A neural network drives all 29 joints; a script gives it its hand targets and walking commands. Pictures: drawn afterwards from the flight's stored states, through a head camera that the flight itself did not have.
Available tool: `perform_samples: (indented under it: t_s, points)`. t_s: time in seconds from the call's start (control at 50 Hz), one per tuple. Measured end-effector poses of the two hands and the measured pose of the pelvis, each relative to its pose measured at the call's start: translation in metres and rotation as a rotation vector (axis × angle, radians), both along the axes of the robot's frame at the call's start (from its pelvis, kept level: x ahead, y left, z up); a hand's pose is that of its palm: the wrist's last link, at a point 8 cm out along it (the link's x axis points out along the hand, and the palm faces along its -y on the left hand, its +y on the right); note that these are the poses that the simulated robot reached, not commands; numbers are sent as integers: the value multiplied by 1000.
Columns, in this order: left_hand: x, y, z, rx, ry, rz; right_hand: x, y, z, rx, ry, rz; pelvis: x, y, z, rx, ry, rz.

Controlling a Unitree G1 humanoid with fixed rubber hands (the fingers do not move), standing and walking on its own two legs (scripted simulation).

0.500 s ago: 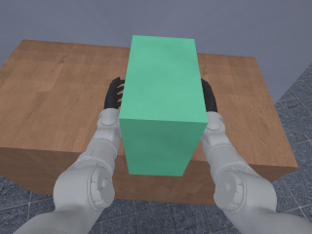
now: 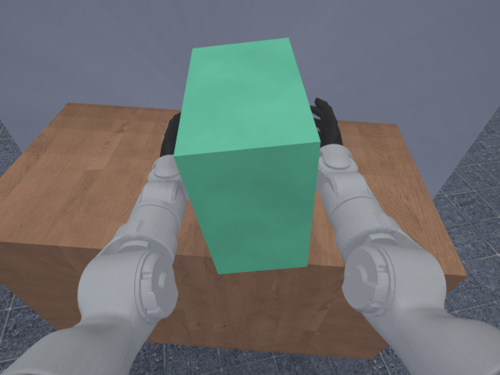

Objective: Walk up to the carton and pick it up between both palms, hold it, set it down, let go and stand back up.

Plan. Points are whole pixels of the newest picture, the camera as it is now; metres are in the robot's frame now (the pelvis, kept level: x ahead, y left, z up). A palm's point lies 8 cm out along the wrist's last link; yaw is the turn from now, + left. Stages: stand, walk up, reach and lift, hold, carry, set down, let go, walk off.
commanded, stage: reach and lift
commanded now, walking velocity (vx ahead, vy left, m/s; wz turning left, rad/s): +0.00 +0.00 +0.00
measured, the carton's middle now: (251, 161) +0.45 -0.01 +0.12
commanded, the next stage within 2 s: none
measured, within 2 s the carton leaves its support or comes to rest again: neither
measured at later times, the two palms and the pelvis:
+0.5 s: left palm (174, 165) +0.42 +0.12 +0.14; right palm (332, 164) +0.40 -0.13 +0.15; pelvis -0.01 +0.00 +0.00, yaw +0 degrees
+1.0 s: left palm (161, 157) +0.39 +0.13 +0.18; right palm (334, 162) +0.38 -0.12 +0.18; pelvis +0.00 +0.01 +0.00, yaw +2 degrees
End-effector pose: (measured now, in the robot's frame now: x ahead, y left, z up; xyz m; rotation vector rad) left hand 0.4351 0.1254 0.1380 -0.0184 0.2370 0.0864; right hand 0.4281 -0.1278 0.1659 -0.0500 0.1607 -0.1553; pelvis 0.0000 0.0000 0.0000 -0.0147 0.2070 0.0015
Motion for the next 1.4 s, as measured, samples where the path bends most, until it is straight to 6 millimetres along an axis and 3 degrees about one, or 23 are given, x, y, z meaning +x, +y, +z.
perform_samples:
  t_s: [0.1, 0.18, 0.4, 0.5, 0.78, 1.0, 1.14, 1.4]
  points:
    - [-2, 2, 26, -15, -33, -2, -5, 2, 25, 17, -27, -11, -9, 0, 2, 1, -67, 9]
    - [-8, 3, 33, -13, -38, -2, -10, 2, 29, 21, -26, -10, -13, 0, 3, 1, -100, 14]
    - [-21, -2, 3, 9, 36, -6, -24, -4, -11, 14, 50, -14, -12, 0, 3, 1, -99, 2]
    - [-18, -3, 2, 5, 31, -5, -24, -4, -17, 13, 46, -18, -7, -1, 3, 0, -83, -4]
    - [-17, 15, 43, 26, -74, -3, -20, 13, 27, 21, -47, -3, 9, 3, 4, -6, -174, 22]
    - [-40, 7, 38, 44, -42, -35, -49, 5, 10, 80, -13, -35, 2, 10, 3, -12, -243, 33]
    - [-49, -5, 46, 50, -36, -50, -64, -6, 5, 93, -9, -56, -9, 13, 2, -13, -250, 19]
    - [-48, -2, 77, 51, -75, -10, -53, -4, 42, 96, -52, -21, -14, 6, 2, -12, -228, 11]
